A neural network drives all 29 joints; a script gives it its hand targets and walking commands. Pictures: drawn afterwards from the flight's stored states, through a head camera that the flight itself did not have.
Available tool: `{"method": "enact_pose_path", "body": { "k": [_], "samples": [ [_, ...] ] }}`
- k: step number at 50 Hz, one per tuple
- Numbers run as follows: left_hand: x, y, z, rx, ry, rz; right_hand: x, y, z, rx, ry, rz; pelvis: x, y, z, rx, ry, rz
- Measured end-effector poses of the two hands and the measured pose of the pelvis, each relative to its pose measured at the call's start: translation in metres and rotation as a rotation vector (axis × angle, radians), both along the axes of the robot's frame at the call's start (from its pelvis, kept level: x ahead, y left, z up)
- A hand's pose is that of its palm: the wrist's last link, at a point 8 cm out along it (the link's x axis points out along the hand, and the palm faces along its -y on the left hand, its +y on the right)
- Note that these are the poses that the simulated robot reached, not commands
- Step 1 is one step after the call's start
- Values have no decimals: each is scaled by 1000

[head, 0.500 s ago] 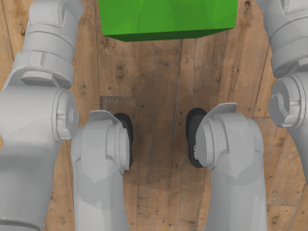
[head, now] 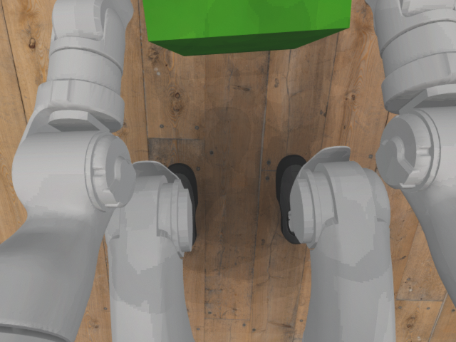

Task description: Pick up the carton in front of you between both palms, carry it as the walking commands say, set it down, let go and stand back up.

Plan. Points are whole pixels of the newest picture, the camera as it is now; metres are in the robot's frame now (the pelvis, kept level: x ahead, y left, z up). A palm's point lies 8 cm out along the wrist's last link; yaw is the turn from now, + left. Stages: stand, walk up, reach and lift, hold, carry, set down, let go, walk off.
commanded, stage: reach and lift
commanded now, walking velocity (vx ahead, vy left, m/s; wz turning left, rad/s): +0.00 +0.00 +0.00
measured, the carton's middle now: out of the picture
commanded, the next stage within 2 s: none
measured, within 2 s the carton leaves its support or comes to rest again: leaves its support in 0.14 s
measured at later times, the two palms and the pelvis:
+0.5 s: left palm out of the picture +0.52 +0.12 +0.02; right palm out of the picture +0.50 -0.18 +0.01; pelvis -0.01 +0.00 +0.08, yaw -1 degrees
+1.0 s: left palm out of the picture +0.48 +0.13 +0.16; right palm out of the picture +0.47 -0.17 +0.15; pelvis +0.02 +0.00 +0.20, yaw -2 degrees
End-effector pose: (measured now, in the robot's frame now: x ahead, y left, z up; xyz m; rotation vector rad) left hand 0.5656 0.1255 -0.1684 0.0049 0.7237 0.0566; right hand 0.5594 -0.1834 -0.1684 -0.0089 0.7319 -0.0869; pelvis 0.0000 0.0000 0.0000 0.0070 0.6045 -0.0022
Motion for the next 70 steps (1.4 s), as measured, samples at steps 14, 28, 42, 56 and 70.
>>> {"method": "enact_pose_path", "body": {
  "k": [14,28,42,56,70],
  "samples": [
    [-15,-7,80,10,-69,52,-19,2,76,-4,-65,-80,2,0,24,8,46,-16],
    [-55,-4,202,17,-23,49,-60,5,199,-14,-18,-77,-13,2,98,6,140,-23],
    [-69,0,272,9,-45,56,-75,9,268,-2,-39,-88,0,4,153,4,134,-24],
    [-98,3,366,1,-32,62,-104,13,363,6,-27,-96,32,3,234,-1,16,-29],
    [-128,8,451,-2,-37,65,-133,17,448,12,-33,-101,60,3,313,-8,-150,-32]
  ]
}}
